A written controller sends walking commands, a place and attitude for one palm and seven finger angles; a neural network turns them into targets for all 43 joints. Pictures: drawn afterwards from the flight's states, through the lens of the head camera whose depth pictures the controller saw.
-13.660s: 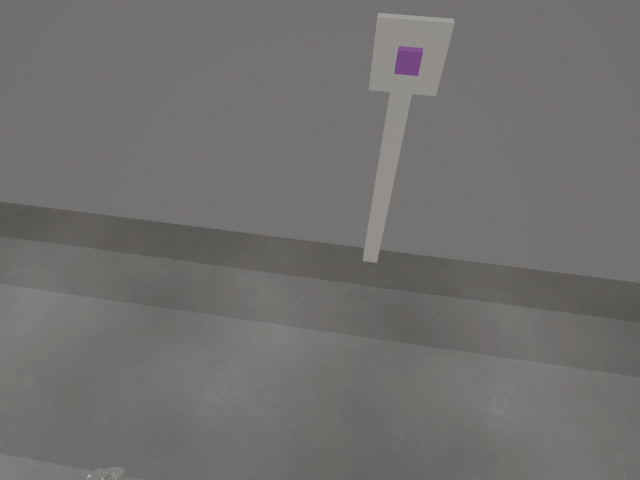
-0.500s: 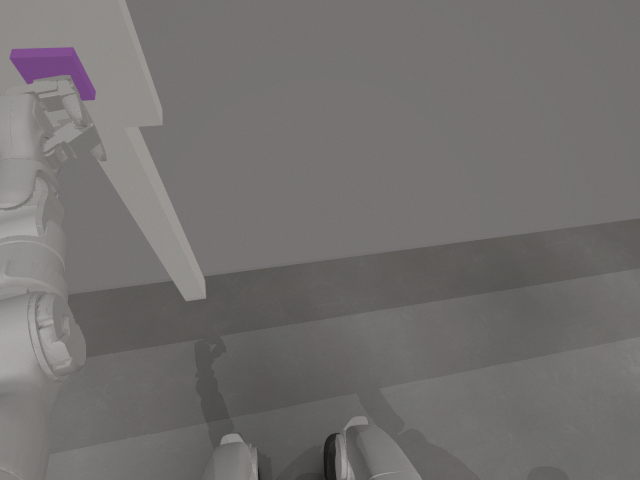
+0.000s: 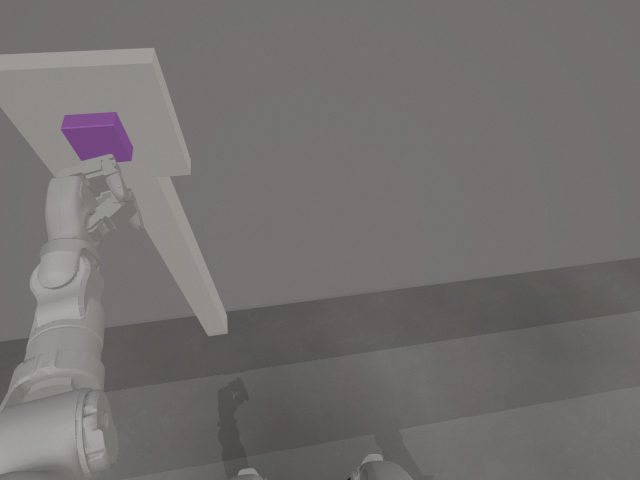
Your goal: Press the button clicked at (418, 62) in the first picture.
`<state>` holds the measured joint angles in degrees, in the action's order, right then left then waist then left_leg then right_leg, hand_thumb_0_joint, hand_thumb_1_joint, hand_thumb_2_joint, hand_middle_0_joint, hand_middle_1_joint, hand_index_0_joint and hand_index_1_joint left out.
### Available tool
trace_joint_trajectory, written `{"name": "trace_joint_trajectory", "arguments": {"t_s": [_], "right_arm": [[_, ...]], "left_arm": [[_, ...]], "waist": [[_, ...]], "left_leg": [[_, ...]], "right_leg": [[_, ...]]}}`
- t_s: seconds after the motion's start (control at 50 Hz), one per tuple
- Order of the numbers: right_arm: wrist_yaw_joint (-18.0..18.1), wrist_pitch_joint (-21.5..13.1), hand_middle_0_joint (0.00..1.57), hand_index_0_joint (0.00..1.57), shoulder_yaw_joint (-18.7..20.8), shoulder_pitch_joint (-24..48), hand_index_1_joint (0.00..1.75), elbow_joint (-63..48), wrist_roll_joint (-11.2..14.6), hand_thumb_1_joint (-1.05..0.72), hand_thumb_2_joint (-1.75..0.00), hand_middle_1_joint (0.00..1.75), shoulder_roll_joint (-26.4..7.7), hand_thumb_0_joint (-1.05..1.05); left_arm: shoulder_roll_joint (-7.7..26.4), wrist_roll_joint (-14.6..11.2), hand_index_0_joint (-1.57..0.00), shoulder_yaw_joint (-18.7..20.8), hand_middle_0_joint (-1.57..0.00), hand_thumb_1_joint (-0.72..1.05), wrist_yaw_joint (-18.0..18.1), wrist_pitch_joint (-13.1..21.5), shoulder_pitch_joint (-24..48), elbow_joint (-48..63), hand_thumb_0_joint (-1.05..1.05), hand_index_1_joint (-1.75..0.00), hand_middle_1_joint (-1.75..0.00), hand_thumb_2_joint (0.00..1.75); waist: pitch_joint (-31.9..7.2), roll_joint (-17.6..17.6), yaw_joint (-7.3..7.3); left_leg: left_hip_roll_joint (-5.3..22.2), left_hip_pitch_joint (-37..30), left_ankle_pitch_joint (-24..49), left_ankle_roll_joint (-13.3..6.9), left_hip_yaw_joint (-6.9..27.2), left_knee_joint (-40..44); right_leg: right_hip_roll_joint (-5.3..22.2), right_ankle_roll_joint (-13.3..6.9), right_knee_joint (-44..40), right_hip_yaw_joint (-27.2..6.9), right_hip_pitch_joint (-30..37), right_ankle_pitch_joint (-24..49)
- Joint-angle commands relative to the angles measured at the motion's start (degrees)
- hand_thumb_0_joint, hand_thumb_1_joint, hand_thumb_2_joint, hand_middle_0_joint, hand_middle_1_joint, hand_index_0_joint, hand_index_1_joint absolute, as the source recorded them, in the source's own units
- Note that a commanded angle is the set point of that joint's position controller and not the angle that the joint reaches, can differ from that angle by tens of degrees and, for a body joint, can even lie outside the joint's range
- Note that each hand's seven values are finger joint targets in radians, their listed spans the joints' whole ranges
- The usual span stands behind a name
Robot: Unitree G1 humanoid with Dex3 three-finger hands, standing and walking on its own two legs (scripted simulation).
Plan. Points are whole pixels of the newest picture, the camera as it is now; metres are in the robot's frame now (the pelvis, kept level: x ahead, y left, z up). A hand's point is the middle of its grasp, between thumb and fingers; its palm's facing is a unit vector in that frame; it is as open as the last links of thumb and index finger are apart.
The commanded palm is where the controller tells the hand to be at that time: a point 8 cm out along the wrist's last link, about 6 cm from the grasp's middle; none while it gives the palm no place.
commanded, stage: pull the fist back off the button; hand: left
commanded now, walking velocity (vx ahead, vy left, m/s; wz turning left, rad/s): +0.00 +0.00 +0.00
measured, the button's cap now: (99, 137) +0.52 +0.26 +0.11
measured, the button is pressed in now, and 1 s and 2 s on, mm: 0 0 0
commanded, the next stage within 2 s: draw the hand back to the body in 0.38 s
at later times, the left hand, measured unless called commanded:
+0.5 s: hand (120, 242) +0.38 +0.22 +0.08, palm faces +0.14 -0.99 -0.02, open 3.1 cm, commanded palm +0.34 +0.27 +0.09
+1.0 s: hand (64, 299) +0.28 +0.23 +0.14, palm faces +0.15 -0.99 -0.04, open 3.1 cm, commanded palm +0.24 +0.27 +0.14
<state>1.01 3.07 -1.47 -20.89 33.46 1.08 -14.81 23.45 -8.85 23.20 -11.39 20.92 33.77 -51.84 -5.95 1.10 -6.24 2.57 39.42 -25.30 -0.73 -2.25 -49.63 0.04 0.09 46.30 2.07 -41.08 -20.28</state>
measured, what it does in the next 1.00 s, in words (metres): stands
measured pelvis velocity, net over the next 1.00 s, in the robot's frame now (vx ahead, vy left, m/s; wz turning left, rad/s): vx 0.00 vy -0.01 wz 0.04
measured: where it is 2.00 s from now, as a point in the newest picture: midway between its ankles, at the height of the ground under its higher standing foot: outside the picture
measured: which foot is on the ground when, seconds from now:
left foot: down 0.00-1.00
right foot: down 0.00-1.00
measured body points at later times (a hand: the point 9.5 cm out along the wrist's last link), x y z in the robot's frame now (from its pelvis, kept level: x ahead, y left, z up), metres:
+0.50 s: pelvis +0.00 +0.00 +0.00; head +0.06 +0.00 +0.45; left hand +0.37 +0.27 +0.08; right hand +0.14 -0.25 -0.10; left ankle -0.02 +0.11 -0.70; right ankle +0.02 -0.12 -0.70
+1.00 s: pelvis +0.00 -0.01 +0.02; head +0.00 -0.02 +0.47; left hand +0.27 +0.28 +0.14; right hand +0.18 -0.24 -0.06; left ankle -0.02 +0.11 -0.70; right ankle +0.02 -0.12 -0.70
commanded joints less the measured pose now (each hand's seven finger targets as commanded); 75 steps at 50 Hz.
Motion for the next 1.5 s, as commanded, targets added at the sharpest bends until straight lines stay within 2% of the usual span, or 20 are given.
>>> {"name": "trace_joint_trajectory", "arguments": {"t_s": [0.0,0.06,0.1,0.22,0.28,0.32,0.46,0.52,0.62,0.7,0.82,0.9,0.92,0.96,0.98,1.0,1.06,1.2,1.22,1.48], "right_arm": [[1.12,-1.57,0.2,0.2,4.04,-3.13,0.3,-5.93,0.48,-0.9,-0.9,0.3,-8.77,0.0],[1.4,-2.27,0.2,0.2,4.12,-2.04,0.3,-6.01,0.61,-0.9,-0.9,0.3,-8.07,0.0],[1.46,-2.83,0.2,0.2,4.17,-1.55,0.3,-5.7,0.59,-0.9,-0.9,0.3,-7.99,0.0],[1.78,-4.04,0.2,0.2,3.89,0.93,0.3,-5.61,0.74,-0.9,-0.9,0.3,-7.83,0.0],[1.92,-4.57,0.2,0.2,3.67,2.12,0.3,-5.59,0.76,-0.9,-0.9,0.3,-7.67,0.0],[2.25,-4.68,0.2,0.2,3.57,2.21,0.3,-5.12,0.62,-0.9,-0.9,0.3,-8.07,0.0],[2.5,-5.16,0.2,0.2,3.14,3.01,0.3,-4.86,0.73,-0.9,-0.9,0.3,-7.93,0.0],[2.29,-5.53,0.2,0.2,3.27,3.71,0.3,-6.83,0.89,-0.9,-0.9,0.3,-7.85,0.0],[2.38,-6.53,0.2,0.2,3.02,5.81,0.3,-8.67,1.59,-0.9,-0.9,0.3,-7.36,0.0],[2.95,-7.74,0.2,0.2,2.89,7.46,0.3,-8.89,2.08,-0.9,-0.9,0.3,-7.11,0.0],[3.97,-10.46,0.2,0.2,2.45,9.8,0.3,-9.02,2.28,-0.9,-0.9,0.3,-6.72,0.0],[4.49,-12.48,0.2,0.2,2.03,11.48,0.3,-9.18,2.46,-0.9,-0.9,0.3,-6.43,0.0],[4.56,-12.77,0.2,0.2,2.02,11.54,0.3,-9.25,2.48,-0.9,-0.9,0.3,-6.52,0.0],[4.6,-13.53,0.2,0.2,1.75,12.49,0.3,-9.78,2.65,-0.9,-0.9,0.3,-6.16,0.0],[4.89,-13.21,0.2,0.2,2.44,13.56,0.3,-8.81,1.45,-0.9,-0.9,0.3,-6.26,0.0],[5.04,-13.42,0.2,0.2,2.08,13.69,0.3,-8.85,1.12,-0.9,-0.9,0.3,-5.42,0.0],[4.99,-12.75,0.2,0.2,1.58,14.24,0.3,-7.87,0.92,-0.9,-0.9,0.3,-5.23,0.0],[4.97,-12.31,0.2,0.2,1.03,15.95,0.3,-7.27,-0.23,-0.9,-0.9,0.3,-4.32,0.0],[4.97,-12.33,0.2,0.2,1.0,16.27,0.3,-7.02,-0.49,-0.9,-0.9,0.3,-4.4,0.0],[3.68,-12.44,0.2,0.2,1.58,17.05,0.3,-7.5,-1.28,-0.9,-0.9,0.3,-3.39,0.0]], "left_arm": [[12.38,-2.56,-1.3,1.32,-1.3,0.9,0.21,2.42,13.83,17.48,0.0,-1.5,-1.5,0.9],[9.43,-2.73,-1.3,-1.22,-1.3,0.9,0.29,2.71,12.34,23.95,0.0,-1.5,-1.5,0.9],[7.62,-3.31,-1.3,-2.25,-1.3,0.9,0.35,2.41,9.32,25.23,0.0,-1.5,-1.5,0.9],[4.71,-3.65,-1.3,-5.01,-1.3,0.9,0.31,1.46,6.97,29.19,0.0,-1.5,-1.5,0.9],[4.01,-3.67,-1.3,-5.55,-1.3,0.9,0.88,1.14,6.32,30.02,0.0,-1.5,-1.5,0.9],[6.45,-3.58,-1.3,-3.69,-1.3,0.9,1.54,1.05,8.15,28.97,0.0,-1.5,-1.5,0.9],[6.65,-2.89,-1.3,-3.85,-1.3,0.9,1.04,1.14,9.73,24.83,0.0,-1.5,-1.5,0.9],[8.21,-3.74,-1.3,-1.74,-1.3,0.9,0.42,0.85,2.67,29.43,0.0,-1.5,-1.5,0.9],[7.45,-6.17,-1.3,-0.7,-1.3,0.9,0.1,-2.21,-8.19,35.83,0.0,-1.5,-1.5,0.9],[6.12,-6.92,-1.3,-1.6,-1.3,0.9,0.28,-4.53,-9.95,42.0,0.0,-1.5,-1.5,0.9],[4.76,-7.76,-1.3,-2.89,-1.3,0.9,-0.37,-6.61,-15.33,50.52,0.0,-1.5,-1.5,0.9],[4.44,-8.46,-1.3,-2.7,-1.3,0.9,-1.03,-9.04,-19.28,54.11,0.0,-1.5,-1.5,0.9],[4.83,-8.73,-1.3,-2.17,-1.3,0.9,-1.13,-9.69,-20.92,54.85,0.0,-1.5,-1.5,0.9],[4.05,-9.08,-1.3,-2.24,-1.3,0.9,-1.58,-11.26,-24.01,57.27,0.0,-1.5,-1.5,0.9],[10.95,-0.42,-1.3,-3.02,-1.3,0.9,5.89,-11.14,-23.03,63.15,0.0,-1.5,-1.5,0.9],[5.26,0.34,-1.3,-5.32,-1.3,0.9,9.45,-11.98,-27.31,62.71,0.0,-1.5,-1.5,0.9],[3.43,2.79,-1.3,-7.67,-1.3,0.9,14.21,-13.46,-31.19,66.36,0.0,-1.5,-1.5,0.9],[3.66,5.12,-1.3,-7.07,-1.3,0.9,17.61,-13.77,-35.34,74.5,0.0,-1.5,-1.5,0.9],[3.44,5.11,-1.3,-7.15,-1.3,0.9,17.66,-13.97,-36.74,74.51,0.0,-1.5,-1.5,0.9],[3.65,5.49,-1.3,-2.86,-1.3,0.9,17.85,-13.74,-54.02,85.86,0.0,-1.5,-1.5,0.9]], "waist": [[-20.09,1.77,2.2],[-21.08,5.68,2.25],[-20.42,3.27,2.25],[-18.25,4.26,2.16],[-17.12,2.9,2.31],[-16.55,0.31,2.22],[-16.61,2.14,2.53],[-20.91,3.82,4.97],[-16.99,-0.11,6.15],[-12.35,-0.44,5.35],[-10.82,1.89,5.68],[-8.93,2.25,6.58],[-8.75,-0.05,6.52],[-7.89,1.77,7.37],[-5.05,1.06,8.15],[-2.92,-0.5,7.28],[-1.75,0.81,7.37],[-0.92,3.52,7.99],[0.32,0.89,8.1],[1.58,1.63,9.72]], "left_leg": [[-1.38,-10.38,23.78,-0.45,1.62,6.76],[-1.2,-14.68,27.87,-0.16,1.94,6.76],[-1.03,-15.38,29.04,-0.02,2.31,6.82],[-1.5,-15.57,26.62,0.24,2.57,7.4],[-1.6,-15.32,24.96,0.49,3.03,7.82],[-1.85,-13.54,22.13,0.19,2.99,7.68],[-2.24,-12.73,19.25,0.34,2.89,7.62],[-2.33,-14.63,21.9,0.2,2.61,8.56],[-2.08,-13.68,21.29,-0.11,2.18,11.5],[-2.12,-14.73,17.19,-0.31,1.97,13.77],[-2.27,-18.43,15.87,-0.45,2.21,15.56],[-2.45,-20.11,15.29,-0.34,2.63,16.79],[-2.33,-20.06,15.35,-0.42,2.8,17.02],[-2.55,-20.88,16.16,-0.29,2.68,17.59],[-2.51,-21.83,16.01,-1.1,2.19,19.75],[-2.43,-22.46,15.47,-1.05,2.04,20.96],[-2.19,-26.57,17.42,-1.1,1.82,23.37],[-2.24,-32.17,20.6,-0.8,1.7,27.66],[-2.16,-31.95,20.57,-0.98,1.8,27.97],[-2.02,-33.36,26.25,-0.69,1.47,29.04]], "right_leg": [[-1.39,-1.02,-4.02,-0.23,17.03,22.16],[-1.26,-1.18,-3.85,-0.04,16.28,23.14],[-1.31,-1.06,-4.07,0.34,16.5,23.62],[-0.82,-1.24,-4.26,0.57,16.04,21.93],[-0.72,-1.24,-4.29,0.95,15.79,20.6],[-0.62,-1.21,-4.54,0.54,16.61,19.84],[-0.37,-1.4,-4.5,0.19,16.07,17.5],[-0.37,-1.66,-4.72,0.01,20.69,19.82],[-0.42,-1.39,-7.2,0.52,24.89,21.01],[-0.32,-0.96,-9.73,0.59,23.89,17.43],[-0.16,-1.06,-11.99,0.51,24.83,14.95],[0.07,-1.06,-13.11,0.84,25.26,14.23],[0.0,-0.96,-13.4,1.09,25.99,14.07],[0.15,-1.03,-13.66,1.22,26.47,14.97],[1.53,-1.4,-17.69,-0.97,27.54,13.14],[1.67,-1.2,-18.72,-0.29,27.44,12.59],[1.3,-1.21,-20.66,0.13,30.26,13.87],[1.11,-1.29,-23.97,0.53,35.1,15.78],[0.89,-1.16,-24.75,0.56,35.21,15.66],[0.64,-0.89,-25.65,0.68,38.9,20.61]]}}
